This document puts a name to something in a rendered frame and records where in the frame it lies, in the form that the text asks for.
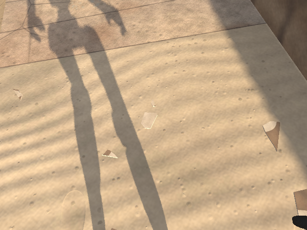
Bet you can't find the right robot hand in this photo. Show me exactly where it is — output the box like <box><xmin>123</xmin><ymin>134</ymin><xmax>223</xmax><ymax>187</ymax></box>
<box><xmin>292</xmin><ymin>216</ymin><xmax>307</xmax><ymax>230</ymax></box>

